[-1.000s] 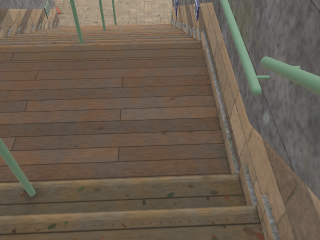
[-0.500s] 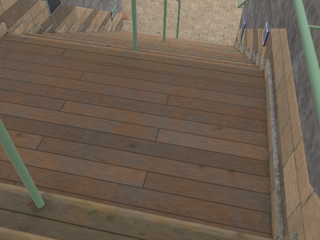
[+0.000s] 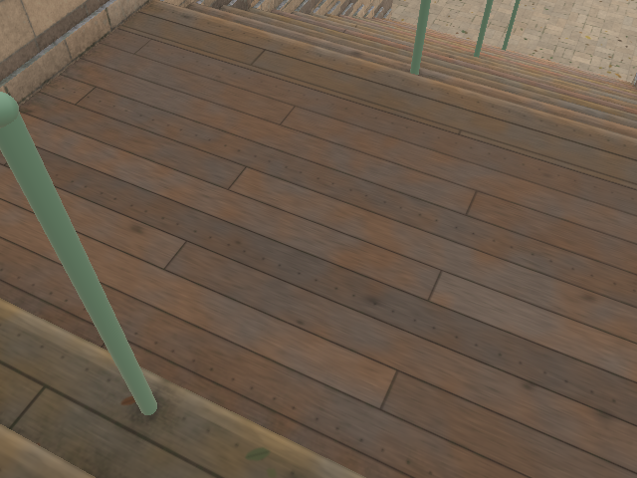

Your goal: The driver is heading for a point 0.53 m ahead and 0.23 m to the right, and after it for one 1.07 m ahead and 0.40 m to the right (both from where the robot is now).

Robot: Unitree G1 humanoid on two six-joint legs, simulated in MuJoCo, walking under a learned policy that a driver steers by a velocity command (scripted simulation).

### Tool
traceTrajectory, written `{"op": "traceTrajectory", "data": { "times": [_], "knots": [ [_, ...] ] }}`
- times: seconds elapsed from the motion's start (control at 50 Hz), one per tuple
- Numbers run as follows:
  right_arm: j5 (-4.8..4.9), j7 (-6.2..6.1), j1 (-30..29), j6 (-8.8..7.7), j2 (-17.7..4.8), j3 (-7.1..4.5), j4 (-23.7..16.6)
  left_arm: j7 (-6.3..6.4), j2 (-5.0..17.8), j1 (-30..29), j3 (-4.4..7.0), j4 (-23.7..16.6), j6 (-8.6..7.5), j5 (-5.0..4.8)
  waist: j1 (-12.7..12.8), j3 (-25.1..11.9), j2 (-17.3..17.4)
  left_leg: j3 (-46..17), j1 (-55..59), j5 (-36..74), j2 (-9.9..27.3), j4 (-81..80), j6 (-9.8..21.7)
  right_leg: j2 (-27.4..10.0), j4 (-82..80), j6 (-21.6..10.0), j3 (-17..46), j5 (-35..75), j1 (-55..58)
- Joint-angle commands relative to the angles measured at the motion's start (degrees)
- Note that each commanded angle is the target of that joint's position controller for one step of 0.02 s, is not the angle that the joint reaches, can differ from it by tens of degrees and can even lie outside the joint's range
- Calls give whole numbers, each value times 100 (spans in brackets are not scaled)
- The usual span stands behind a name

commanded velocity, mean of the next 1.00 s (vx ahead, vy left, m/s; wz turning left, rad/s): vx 0.38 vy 0.00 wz -0.47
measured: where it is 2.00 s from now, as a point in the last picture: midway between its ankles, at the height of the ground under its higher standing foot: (445, 465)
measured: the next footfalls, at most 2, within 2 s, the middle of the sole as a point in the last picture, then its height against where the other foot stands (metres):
right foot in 0.48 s outside the picture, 0.16 m lower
left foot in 0.90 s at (393, 441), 0.17 m lower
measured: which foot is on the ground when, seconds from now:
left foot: down 0.00-0.50, up 0.52-0.88, down 0.90-1.00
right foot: up 0.00-0.46, down 0.48-0.90, up 0.92-1.00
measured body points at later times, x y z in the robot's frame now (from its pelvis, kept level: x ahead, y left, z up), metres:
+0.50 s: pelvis +0.29 -0.08 -0.14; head +0.30 -0.09 +0.31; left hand +0.49 +0.11 -0.26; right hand +0.11 -0.22 -0.29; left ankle +0.08 +0.10 -0.73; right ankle +0.34 -0.19 -0.89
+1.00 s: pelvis +0.55 -0.13 -0.35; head +0.58 -0.13 +0.10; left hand +0.70 +0.07 -0.49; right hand +0.53 -0.40 -0.47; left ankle +0.65 -0.06 -1.08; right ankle +0.40 -0.21 -0.79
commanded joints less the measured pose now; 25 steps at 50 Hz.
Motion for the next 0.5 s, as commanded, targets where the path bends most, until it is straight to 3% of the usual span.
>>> {"op": "traceTrajectory", "data": {
  "times": [0.02,0.04,0.06,0.08,0.1,0.12,0.14,0.16,0.18,0.2,0.22,0.24,0.26,0.28,0.32,0.36,0.38,0.4,0.42,0.44,0.46,0.48,0.5],
  "knots": [
    [-279,138,3531,112,-1309,-527,1008,-548,418,4,110,-533,-164,155,-1606,-1840,130,-1530,5428,4911,2183,1322,1793,-283,2201,16,652,399,-4413],
    [-188,123,2834,196,-1034,-480,796,-479,349,-350,49,-675,-221,56,-1358,-909,-235,-1564,3935,2055,2105,623,1547,-613,1116,-73,782,1317,-4673],
    [-234,125,2530,230,-854,-429,758,-378,493,-480,165,-653,-245,156,-1105,-89,-367,-1452,2179,1497,1940,430,1462,-674,683,-132,703,1793,-4182],
    [-179,8,2025,78,-344,-234,616,-303,271,-774,106,-787,-289,288,-691,-17,-582,-899,911,1214,1493,212,1121,-958,-1062,-280,964,3220,-3281],
    [-215,-48,2086,-20,-126,-195,612,-285,271,-879,115,-765,-261,309,-700,332,79,-889,394,1581,1482,-91,1054,-869,-1406,-332,865,3543,-2969],
    [-124,-85,2244,-119,141,-99,623,-329,255,-879,159,-648,-217,297,-743,293,-122,-775,24,1214,1542,-486,1249,-878,-2479,-320,997,4499,-2695],
    [-84,-77,2196,-175,-200,-206,550,-355,107,-877,157,-600,-186,334,-703,279,18,-797,-28,1067,1567,-508,1458,-770,-2566,-242,906,4597,-2519],
    [-224,-58,2215,-209,-311,-187,611,-371,77,-968,133,-684,-181,397,-569,186,75,-866,-70,1198,1684,-453,1530,-822,-2486,-238,926,4549,-2516],
    [-244,-116,1985,-220,-335,-237,490,-450,53,-692,78,-683,-218,411,-480,166,-3,-497,-150,1290,1531,-32,1371,-746,-2621,-237,873,4873,-2410],
    [-268,-235,2122,-278,208,-34,597,-467,-27,-1150,26,-790,-226,528,-696,274,-296,-383,367,664,1535,134,1077,-1080,-3844,-221,1402,6126,-3054],
    [-231,-267,2508,-314,201,1,772,-474,105,-1619,44,-990,-208,485,-865,358,-114,-418,666,390,1527,424,1052,-1060,-4211,-170,1348,6591,-3237],
    [-320,-301,2657,-325,138,39,879,-436,180,-1749,29,-1044,-218,309,-862,187,-320,50,593,-201,1267,780,783,-1019,-4955,-103,1245,7762,-2890],
    [-386,-242,2865,-271,53,94,947,-435,305,-1905,56,-1076,-169,280,-881,307,-105,14,32,-547,1234,711,833,-849,-4718,-107,947,7835,-2249],
    [-440,-224,2799,-258,24,93,900,-415,473,-2080,82,-1250,-114,301,-874,500,-113,129,-147,-817,1205,811,747,-762,-4827,-123,800,7762,-2073],
    [-491,-135,2789,-269,-35,140,865,-367,580,-2528,99,-1510,-23,363,-847,803,12,155,-572,-1231,1304,826,555,-702,-4841,-266,602,7382,-1425],
    [-316,-204,2948,-254,-386,49,978,-323,677,-3123,105,-1751,16,462,-1059,1153,-74,-114,309,-1546,1654,1127,456,-745,-5452,-285,584,6802,-1994],
    [-220,-299,3186,-192,-424,14,1067,-280,673,-3498,85,-1820,13,519,-1320,1255,-55,-247,844,-1698,1720,1346,355,-771,-5899,-262,525,6552,-2331],
    [-190,-392,3370,-117,-480,-19,1118,-269,637,-3740,67,-1819,-12,526,-1496,1300,-53,-244,1130,-1671,1688,1497,268,-706,-6242,-248,344,6326,-2343],
    [-216,-478,3605,-25,-505,-51,1203,-265,638,-3943,74,-1796,-53,470,-1666,1266,-90,-204,1245,-1565,1649,1638,209,-630,-6411,-209,190,6264,-2126],
    [-508,-396,3491,-8,-610,-73,1159,-260,583,-3051,145,-1461,-121,475,-1208,806,82,50,560,-261,1684,2401,72,-306,-5004,-198,-174,6582,-635],
    [-113,-400,3106,22,-694,-158,1101,-268,1017,-2809,298,-1258,-157,437,-1022,820,-471,474,1102,-446,1237,3285,-44,-300,-6836,-174,-321,5719,-859],
    [-230,-269,3003,128,-1067,-253,1130,-199,1170,-1802,449,-821,-216,335,-630,501,-564,624,615,-195,1051,4294,-107,-30,-7292,-147,-729,6543,898],
    [-379,-33,3210,205,-1029,-284,1269,-158,1717,-758,687,-522,-294,308,-161,45,-869,623,-485,-502,736,5598,-357,-97,-7096,-471,-565,7564,2840]
  ]
}}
